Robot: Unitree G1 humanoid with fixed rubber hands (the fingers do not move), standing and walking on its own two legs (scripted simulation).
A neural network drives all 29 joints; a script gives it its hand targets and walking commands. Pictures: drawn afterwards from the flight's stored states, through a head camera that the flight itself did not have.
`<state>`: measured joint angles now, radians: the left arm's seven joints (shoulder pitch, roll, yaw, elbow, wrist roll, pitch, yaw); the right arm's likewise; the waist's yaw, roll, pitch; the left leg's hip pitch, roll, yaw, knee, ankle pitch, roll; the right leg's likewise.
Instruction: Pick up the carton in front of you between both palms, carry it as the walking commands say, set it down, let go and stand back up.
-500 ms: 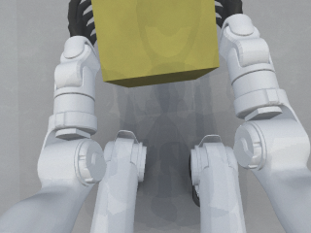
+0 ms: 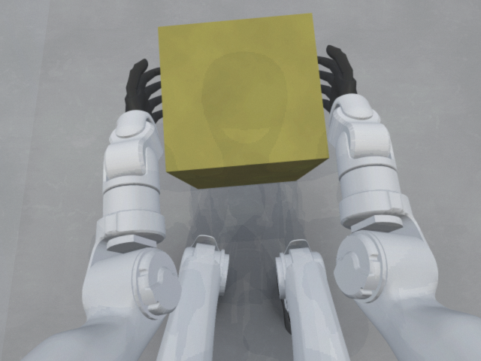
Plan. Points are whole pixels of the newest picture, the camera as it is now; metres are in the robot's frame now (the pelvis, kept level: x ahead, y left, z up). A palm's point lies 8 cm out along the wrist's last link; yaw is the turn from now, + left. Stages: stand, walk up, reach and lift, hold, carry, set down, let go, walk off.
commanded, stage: reach and lift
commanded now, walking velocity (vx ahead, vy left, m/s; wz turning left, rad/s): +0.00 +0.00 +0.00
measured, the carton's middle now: (242, 120) +0.51 +0.03 -0.12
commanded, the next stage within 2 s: none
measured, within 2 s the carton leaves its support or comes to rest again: neither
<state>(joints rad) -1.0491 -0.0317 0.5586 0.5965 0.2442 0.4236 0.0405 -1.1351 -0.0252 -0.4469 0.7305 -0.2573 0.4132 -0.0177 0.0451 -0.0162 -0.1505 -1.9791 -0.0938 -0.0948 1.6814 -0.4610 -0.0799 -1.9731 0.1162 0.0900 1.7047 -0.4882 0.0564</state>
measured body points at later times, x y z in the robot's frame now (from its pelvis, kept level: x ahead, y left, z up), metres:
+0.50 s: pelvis +0.05 +0.00 +0.14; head +0.20 +0.00 +0.56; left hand +0.46 +0.17 +0.10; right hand +0.47 -0.13 +0.10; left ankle +0.12 +0.14 -0.47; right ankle +0.11 -0.13 -0.47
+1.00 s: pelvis +0.10 +0.01 +0.25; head +0.12 +0.01 +0.70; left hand +0.42 +0.16 +0.25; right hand +0.42 -0.14 +0.25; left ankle +0.12 +0.14 -0.47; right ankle +0.11 -0.13 -0.47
